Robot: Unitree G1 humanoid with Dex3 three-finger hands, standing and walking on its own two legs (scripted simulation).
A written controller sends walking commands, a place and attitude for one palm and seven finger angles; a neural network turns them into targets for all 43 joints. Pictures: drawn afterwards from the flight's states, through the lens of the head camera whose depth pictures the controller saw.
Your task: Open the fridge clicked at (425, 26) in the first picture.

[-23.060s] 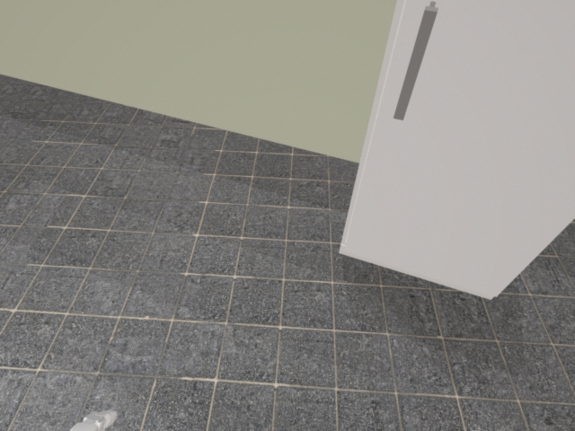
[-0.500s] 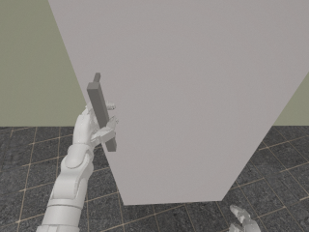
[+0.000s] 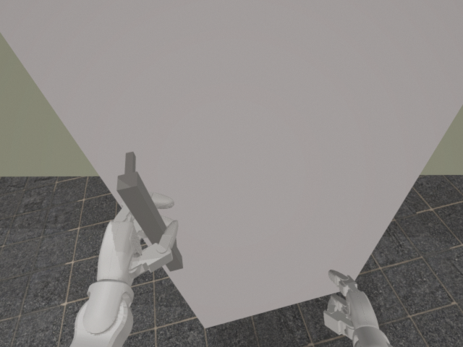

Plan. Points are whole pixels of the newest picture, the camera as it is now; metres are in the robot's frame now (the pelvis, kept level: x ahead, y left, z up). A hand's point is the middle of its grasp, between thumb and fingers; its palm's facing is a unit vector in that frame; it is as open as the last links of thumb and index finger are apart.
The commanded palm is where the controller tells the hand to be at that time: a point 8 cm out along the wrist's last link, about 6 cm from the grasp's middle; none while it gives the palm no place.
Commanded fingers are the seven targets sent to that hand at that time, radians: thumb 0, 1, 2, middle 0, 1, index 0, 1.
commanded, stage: walk backward, drawing the door open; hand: left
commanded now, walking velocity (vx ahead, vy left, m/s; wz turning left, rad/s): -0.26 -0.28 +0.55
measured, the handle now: (156, 218) +0.29 +0.13 +0.11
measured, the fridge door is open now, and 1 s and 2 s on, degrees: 17 53 83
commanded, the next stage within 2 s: stop walking and hold the door back in 1.62 s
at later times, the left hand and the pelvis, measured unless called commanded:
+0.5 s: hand out of the picture +0.10 +0.02 +0.11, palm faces +0.15 -0.98 -0.12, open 6.5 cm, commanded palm +0.06 +0.07 +0.11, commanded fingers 0.00 0.90 0.90 -0.45 -1.40 -0.45 -1.40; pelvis -0.13 -0.11 -0.03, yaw +16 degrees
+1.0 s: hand out of the picture +0.00 -0.11 +0.11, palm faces +0.48 -0.87 -0.14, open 6.7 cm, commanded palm -0.05 -0.08 +0.11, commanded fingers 0.00 0.90 0.90 -0.45 -1.40 -0.45 -1.40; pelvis -0.17 -0.32 -0.01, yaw +41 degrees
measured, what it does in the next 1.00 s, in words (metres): steps to the right, turning left: right foot, then left foot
